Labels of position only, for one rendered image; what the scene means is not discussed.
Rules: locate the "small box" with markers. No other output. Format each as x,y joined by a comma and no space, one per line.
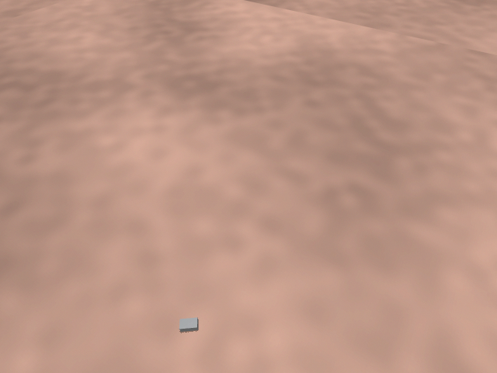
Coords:
189,324

